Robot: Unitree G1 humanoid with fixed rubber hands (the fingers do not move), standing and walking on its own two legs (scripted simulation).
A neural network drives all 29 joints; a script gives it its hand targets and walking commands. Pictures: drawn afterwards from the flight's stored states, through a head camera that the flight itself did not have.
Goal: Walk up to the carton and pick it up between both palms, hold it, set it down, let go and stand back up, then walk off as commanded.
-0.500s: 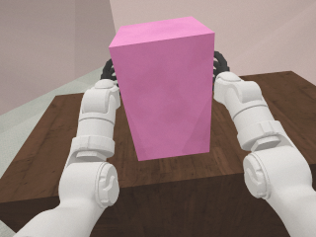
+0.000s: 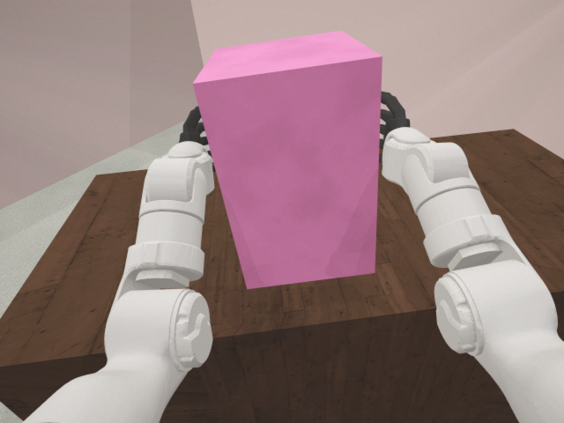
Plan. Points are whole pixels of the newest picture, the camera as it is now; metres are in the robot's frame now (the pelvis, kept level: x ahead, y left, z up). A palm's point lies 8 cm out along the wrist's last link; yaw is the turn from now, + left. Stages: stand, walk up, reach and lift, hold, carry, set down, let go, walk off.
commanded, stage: hold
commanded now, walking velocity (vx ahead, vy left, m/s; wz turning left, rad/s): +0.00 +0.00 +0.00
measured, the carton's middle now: (294, 159) +0.40 +0.00 +0.25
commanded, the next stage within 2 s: none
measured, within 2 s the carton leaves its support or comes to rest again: neither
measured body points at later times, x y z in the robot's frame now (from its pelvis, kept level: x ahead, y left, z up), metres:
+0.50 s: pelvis +0.00 +0.00 +0.00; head -0.08 -0.01 +0.44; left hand +0.40 +0.14 +0.27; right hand +0.40 -0.14 +0.26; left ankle +0.01 +0.12 -0.74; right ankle +0.09 -0.13 -0.74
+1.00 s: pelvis +0.00 +0.00 +0.00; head -0.08 -0.01 +0.44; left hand +0.40 +0.14 +0.27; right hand +0.40 -0.14 +0.26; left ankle +0.01 +0.12 -0.74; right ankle +0.09 -0.13 -0.74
